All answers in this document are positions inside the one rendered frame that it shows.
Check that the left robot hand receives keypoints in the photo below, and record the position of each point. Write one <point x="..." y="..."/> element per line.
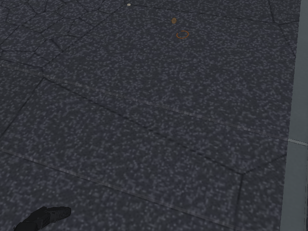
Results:
<point x="42" y="217"/>

